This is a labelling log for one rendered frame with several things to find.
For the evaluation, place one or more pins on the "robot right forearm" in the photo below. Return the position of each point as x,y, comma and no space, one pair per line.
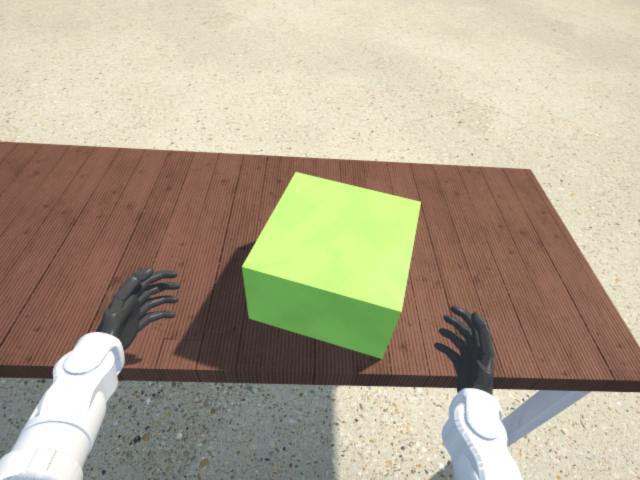
476,439

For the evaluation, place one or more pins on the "robot left forearm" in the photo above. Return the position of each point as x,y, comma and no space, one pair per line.
60,433

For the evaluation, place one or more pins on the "robot left hand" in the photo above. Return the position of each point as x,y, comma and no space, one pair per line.
125,316

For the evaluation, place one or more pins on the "table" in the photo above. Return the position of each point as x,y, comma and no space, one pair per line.
77,221

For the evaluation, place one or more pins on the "carton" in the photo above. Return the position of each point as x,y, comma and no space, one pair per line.
332,263

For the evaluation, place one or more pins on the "robot right hand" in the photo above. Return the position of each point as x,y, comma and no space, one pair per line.
474,366

